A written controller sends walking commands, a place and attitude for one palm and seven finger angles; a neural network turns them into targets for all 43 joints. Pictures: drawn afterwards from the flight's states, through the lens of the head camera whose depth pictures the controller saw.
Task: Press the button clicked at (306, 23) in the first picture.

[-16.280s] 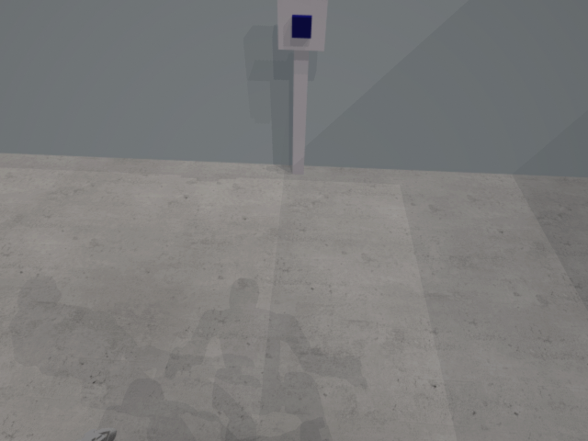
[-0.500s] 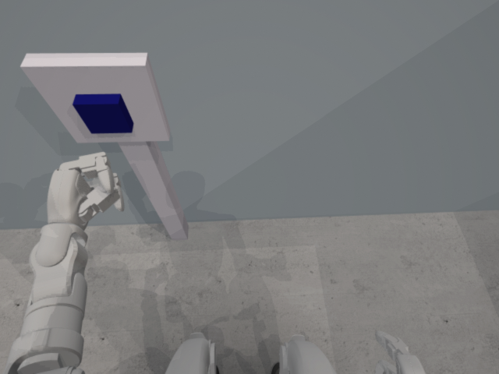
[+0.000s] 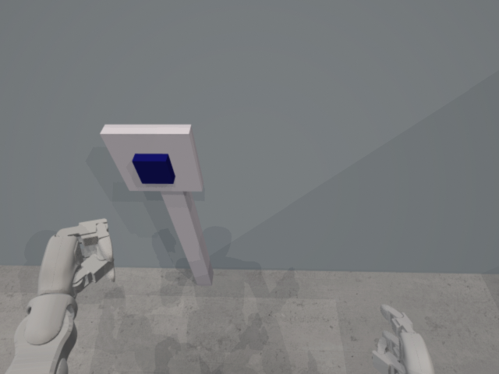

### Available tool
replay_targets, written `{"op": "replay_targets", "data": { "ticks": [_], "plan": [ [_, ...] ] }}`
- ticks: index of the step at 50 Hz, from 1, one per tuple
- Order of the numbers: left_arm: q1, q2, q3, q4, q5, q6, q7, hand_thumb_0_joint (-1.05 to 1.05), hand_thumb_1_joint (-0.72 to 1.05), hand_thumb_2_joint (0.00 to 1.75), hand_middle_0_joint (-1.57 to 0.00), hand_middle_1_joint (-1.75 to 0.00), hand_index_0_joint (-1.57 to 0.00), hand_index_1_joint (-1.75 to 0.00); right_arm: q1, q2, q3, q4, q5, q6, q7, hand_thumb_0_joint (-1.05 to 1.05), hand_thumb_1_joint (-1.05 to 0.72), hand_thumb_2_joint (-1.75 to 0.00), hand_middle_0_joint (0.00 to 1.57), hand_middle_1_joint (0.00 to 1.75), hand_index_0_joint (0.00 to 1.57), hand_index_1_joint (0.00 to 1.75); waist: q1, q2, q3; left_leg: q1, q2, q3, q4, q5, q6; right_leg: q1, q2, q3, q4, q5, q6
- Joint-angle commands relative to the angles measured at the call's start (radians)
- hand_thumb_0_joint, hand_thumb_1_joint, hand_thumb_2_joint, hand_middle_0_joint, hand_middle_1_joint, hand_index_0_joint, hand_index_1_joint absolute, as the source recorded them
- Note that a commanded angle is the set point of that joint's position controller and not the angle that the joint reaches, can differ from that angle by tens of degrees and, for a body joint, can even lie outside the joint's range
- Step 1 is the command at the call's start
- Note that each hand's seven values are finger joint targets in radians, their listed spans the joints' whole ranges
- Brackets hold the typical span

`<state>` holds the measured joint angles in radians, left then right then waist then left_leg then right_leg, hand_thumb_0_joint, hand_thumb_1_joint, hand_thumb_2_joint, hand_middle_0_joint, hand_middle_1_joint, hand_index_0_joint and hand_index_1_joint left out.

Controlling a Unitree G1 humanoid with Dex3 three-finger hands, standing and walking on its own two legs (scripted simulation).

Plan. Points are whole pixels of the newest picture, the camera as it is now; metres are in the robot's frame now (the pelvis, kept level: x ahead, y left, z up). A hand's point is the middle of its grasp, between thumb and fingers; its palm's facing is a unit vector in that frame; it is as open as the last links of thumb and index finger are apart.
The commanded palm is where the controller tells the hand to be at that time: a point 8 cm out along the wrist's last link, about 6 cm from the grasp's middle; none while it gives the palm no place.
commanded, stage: draw the hand back to the body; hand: left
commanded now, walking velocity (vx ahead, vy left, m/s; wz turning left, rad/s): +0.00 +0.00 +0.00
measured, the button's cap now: (155, 168) +0.52 +0.25 +0.00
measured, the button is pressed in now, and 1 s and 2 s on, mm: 0 0 0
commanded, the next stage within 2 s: step back with the hand held close in 0.84 s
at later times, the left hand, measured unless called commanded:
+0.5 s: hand (50, 267) +0.21 +0.24 +0.17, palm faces +0.37 -0.83 -0.43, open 3.1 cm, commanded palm +0.15 +0.28 +0.19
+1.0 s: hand (29, 286) +0.18 +0.24 +0.18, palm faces +0.39 -0.82 -0.42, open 3.1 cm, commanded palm +0.13 +0.28 +0.20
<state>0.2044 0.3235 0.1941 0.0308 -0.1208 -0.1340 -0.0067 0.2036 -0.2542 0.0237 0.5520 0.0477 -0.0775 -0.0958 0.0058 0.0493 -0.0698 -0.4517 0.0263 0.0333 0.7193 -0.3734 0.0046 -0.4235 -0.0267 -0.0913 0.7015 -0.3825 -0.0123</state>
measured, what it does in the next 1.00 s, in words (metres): stands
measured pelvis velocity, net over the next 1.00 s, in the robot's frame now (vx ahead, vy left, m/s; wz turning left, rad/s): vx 0.00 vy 0.00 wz -0.01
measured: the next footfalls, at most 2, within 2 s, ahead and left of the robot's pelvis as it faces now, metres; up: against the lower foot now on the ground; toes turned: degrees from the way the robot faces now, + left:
none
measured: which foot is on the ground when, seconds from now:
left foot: down 0.00-1.00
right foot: down 0.00-1.00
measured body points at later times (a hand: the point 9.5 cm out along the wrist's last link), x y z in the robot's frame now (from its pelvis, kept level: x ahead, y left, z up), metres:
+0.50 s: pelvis +0.02 +0.00 +0.03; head +0.01 -0.03 +0.47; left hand +0.18 +0.28 +0.19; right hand +0.22 -0.21 -0.06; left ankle -0.01 +0.12 -0.72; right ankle -0.02 -0.11 -0.72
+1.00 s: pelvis +0.00 +0.00 +0.03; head -0.02 -0.03 +0.48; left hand +0.15 +0.28 +0.21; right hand +0.19 -0.22 -0.05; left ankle -0.01 +0.11 -0.72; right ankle -0.02 -0.11 -0.72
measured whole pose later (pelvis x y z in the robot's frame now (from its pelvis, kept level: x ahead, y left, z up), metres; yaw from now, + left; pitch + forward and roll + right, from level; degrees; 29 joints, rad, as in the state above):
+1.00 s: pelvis +0.00 +0.00 +0.03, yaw -1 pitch -5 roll -1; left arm 0.54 0.33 0.28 -0.48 -0.05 -0.08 0.10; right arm 0.19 -0.23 0.02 0.62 0.00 -0.12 -0.09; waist 0.06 0.07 0.03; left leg -0.08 0.03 0.05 0.41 -0.24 0.00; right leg -0.05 0.00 -0.08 0.37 -0.24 -0.01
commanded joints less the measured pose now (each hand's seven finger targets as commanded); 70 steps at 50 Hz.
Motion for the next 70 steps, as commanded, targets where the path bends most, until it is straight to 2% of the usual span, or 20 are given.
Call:
{"op": "replay_targets", "data": {
  "ticks": [1,7,9,12,15,21,23,25,29,31,36,39,43,48,49,50,53,58,63,70],
  "plan": [
    [-0.101,0.186,0.079,-0.315,0.044,0.004,0.124,0.0,0.9,0.9,-1.3,-1.5,-1.3,-1.5,-0.086,-0.103,-0.029,-0.13,-0.01,-0.047,-0.022,0.0,-0.9,-0.9,0.2,0.3,0.2,0.3,0.002,-0.043,-0.125,0.206,-0.005,-0.037,-0.184,0.246,0.034,0.154,-0.005,0.044,-0.2,0.272,-0.006],
    [-0.023,0.152,0.074,-0.408,0.062,0.036,0.144,0.0,0.9,0.9,-1.3,-1.5,-1.3,-1.5,-0.115,-0.089,-0.018,-0.117,-0.021,-0.054,-0.016,0.0,-0.9,-0.9,0.2,0.3,0.2,0.3,0.017,-0.013,-0.069,0.318,-0.007,-0.029,-0.26,0.34,0.033,0.238,-0.002,0.036,-0.263,0.356,-0.005],
    [0.021,0.152,0.086,-0.472,0.065,0.037,0.145,0.0,0.9,0.9,-1.3,-1.5,-1.3,-1.5,-0.119,-0.083,-0.017,-0.118,-0.026,-0.06,-0.009,0.0,-0.9,-0.9,0.2,0.3,0.2,0.3,0.026,0.021,-0.09,0.356,-0.007,-0.027,-0.273,0.402,0.03,0.276,-0.005,0.034,-0.271,0.4,-0.006],
    [0.107,0.139,0.09,-0.517,0.061,0.047,0.137,0.0,0.9,0.9,-1.3,-1.5,-1.3,-1.5,-0.127,-0.079,-0.015,-0.118,-0.03,-0.061,0.002,0.0,-0.9,-0.9,0.2,0.3,0.2,0.3,0.034,-0.019,-0.057,0.37,-0.002,-0.027,-0.294,0.468,0.029,0.308,0.0,0.03,-0.29,0.448,-0.002],
    [0.159,0.155,0.125,-0.581,0.064,0.045,0.137,0.0,0.9,0.9,-1.3,-1.5,-1.3,-1.5,-0.129,-0.076,-0.019,-0.116,-0.036,-0.063,0.009,0.0,-0.9,-0.9,0.2,0.3,0.2,0.3,0.042,0.002,-0.065,0.397,-0.001,-0.024,-0.302,0.513,0.028,0.332,0.0,0.031,-0.303,0.477,-0.001],
    [0.253,0.169,0.17,-0.663,0.061,0.039,0.129,0.0,0.9,0.9,-1.3,-1.5,-1.3,-1.5,-0.147,-0.07,-0.026,-0.114,-0.041,-0.066,0.015,0.0,-0.9,-0.9,0.2,0.3,0.2,0.3,0.054,-0.039,-0.03,0.404,-0.002,-0.015,-0.313,0.503,0.031,0.345,0.008,0.032,-0.335,0.493,0.003],
    [0.259,0.176,0.184,-0.708,0.061,0.03,0.13,0.0,0.9,0.9,-1.3,-1.5,-1.3,-1.5,-0.146,-0.067,-0.026,-0.117,-0.041,-0.068,0.014,0.0,-0.9,-0.9,0.2,0.3,0.2,0.3,0.055,0.003,-0.035,0.409,-0.006,-0.012,-0.316,0.497,0.031,0.352,0.004,0.034,-0.332,0.489,0.004],
    [0.299,0.173,0.197,-0.722,0.061,0.022,0.13,0.0,0.9,0.9,-1.3,-1.5,-1.3,-1.5,-0.147,-0.063,-0.03,-0.115,-0.04,-0.072,0.014,0.0,-0.9,-0.9,0.2,0.3,0.2,0.3,0.06,-0.013,-0.031,0.412,-0.003,-0.012,-0.317,0.496,0.031,0.348,0.007,0.033,-0.334,0.483,0.005],
    [0.334,0.163,0.211,-0.712,0.058,0.013,0.126,0.0,0.9,0.9,-1.3,-1.5,-1.3,-1.5,-0.154,-0.059,-0.032,-0.105,-0.041,-0.077,0.009,0.0,-0.9,-0.9,0.2,0.3,0.2,0.3,0.06,-0.032,0.03,0.393,-0.004,-0.007,-0.323,0.417,0.033,0.318,0.011,0.036,-0.359,0.436,0.006],
    [0.324,0.139,0.189,-0.676,0.06,0.016,0.122,0.0,0.9,0.9,-1.3,-1.5,-1.3,-1.5,-0.157,-0.066,-0.037,-0.101,-0.038,-0.075,0.008,0.0,-0.9,-0.9,0.2,0.3,0.2,0.3,0.053,-0.049,0.08,0.379,-0.002,-0.009,-0.336,0.362,0.032,0.29,0.015,0.04,-0.384,0.372,0.006],
    [0.291,0.163,0.204,-0.688,0.059,0.006,0.125,0.0,0.9,0.9,-1.3,-1.5,-1.3,-1.5,-0.161,-0.068,-0.038,-0.102,-0.044,-0.076,-0.004,0.0,-0.9,-0.9,0.2,0.3,0.2,0.3,0.059,-0.044,0.052,0.394,-0.008,-0.007,-0.343,0.31,0.038,0.298,0.011,0.053,-0.402,0.314,0.007],
    [0.27,0.17,0.203,-0.728,0.063,-0.002,0.128,0.0,0.9,0.9,-1.3,-1.5,-1.3,-1.5,-0.163,-0.066,-0.035,-0.104,-0.045,-0.087,-0.007,0.0,-0.9,-0.9,0.2,0.3,0.2,0.3,0.06,0.024,0.034,0.404,-0.012,-0.007,-0.346,0.3,0.037,0.308,0.006,0.059,-0.399,0.303,0.004],
    [0.283,0.172,0.208,-0.731,0.064,-0.004,0.131,0.0,0.9,0.9,-1.3,-1.5,-1.3,-1.5,-0.164,-0.062,-0.032,-0.098,-0.047,-0.102,-0.01,0.0,-0.9,-0.9,0.2,0.3,0.2,0.3,0.065,0.03,0.049,0.402,-0.013,-0.01,-0.353,0.307,0.034,0.31,0.01,0.056,-0.401,0.308,0.001],
    [0.218,0.153,0.188,-0.678,0.063,0.002,0.128,0.0,0.9,0.9,-1.3,-1.5,-1.3,-1.5,-0.159,-0.069,-0.032,-0.082,-0.049,-0.099,-0.009,0.0,-0.9,-0.9,0.2,0.3,0.2,0.3,0.05,-0.02,0.084,0.392,-0.012,-0.014,-0.369,0.277,0.032,0.296,0.015,0.055,-0.421,0.264,0.005],
    [0.129,0.264,0.313,-0.752,0.068,-0.033,0.137,0.0,0.9,0.9,-1.3,-1.5,-1.3,-1.5,-0.137,-0.079,-0.032,-0.129,-0.043,-0.068,-0.001,0.0,-0.9,-0.9,0.2,0.3,0.2,0.3,0.016,-0.059,0.174,0.287,0.011,-0.034,-0.332,0.218,0.045,0.191,-0.039,0.13,-0.471,0.261,0.014],
    [0.245,0.188,0.259,-0.656,0.069,-0.03,0.129,0.0,0.9,0.9,-1.3,-1.5,-1.3,-1.5,-0.135,-0.062,-0.035,-0.106,-0.047,-0.048,0.001,0.0,-0.9,-0.9,0.2,0.3,0.2,0.3,0.011,-0.106,0.152,0.292,0.01,-0.037,-0.304,0.211,0.043,0.18,-0.063,0.12,-0.478,0.232,0.013],
    [0.354,0.154,0.223,-0.697,0.074,-0.043,0.125,0.0,0.9,0.9,-1.3,-1.5,-1.3,-1.5,-0.141,-0.079,-0.042,-0.126,-0.053,-0.01,0.009,0.0,-0.9,-0.9,0.2,0.3,0.2,0.3,0.007,-0.027,0.049,0.299,0.015,-0.03,-0.297,0.291,0.041,0.216,-0.071,0.097,-0.422,0.312,0.011],
    [0.434,0.2,0.265,-0.786,0.066,-0.053,0.138,0.0,0.9,0.9,-1.3,-1.5,-1.3,-1.5,-0.142,-0.084,-0.054,-0.157,-0.052,0.026,0.003,0.0,-0.9,-0.9,0.2,0.3,0.2,0.3,0.007,0.002,-0.084,0.298,0.035,-0.049,-0.306,0.451,0.04,0.285,-0.049,0.072,-0.321,0.433,0.017],
    [0.452,0.218,0.288,-0.798,0.059,-0.056,0.147,0.0,0.9,0.9,-1.3,-1.5,-1.3,-1.5,-0.146,-0.081,-0.063,-0.17,-0.045,0.044,-0.003,0.0,-0.9,-0.9,0.2,0.3,0.2,0.3,0.006,-0.02,-0.078,0.248,0.051,-0.065,-0.308,0.469,0.038,0.276,-0.039,0.071,-0.283,0.449,0.021],
    [0.449,0.211,0.279,-0.815,0.067,-0.073,0.155,0.0,0.9,0.9,-1.3,-1.5,-1.3,-1.5,-0.142,-0.094,-0.068,-0.175,-0.042,0.03,0.0,0.0,-0.9,-0.9,0.2,0.3,0.2,0.3,0.002,0.017,-0.043,0.111,0.075,-0.099,-0.363,0.247,0.057,0.285,-0.019,0.085,-0.251,0.317,0.024]
  ]
}}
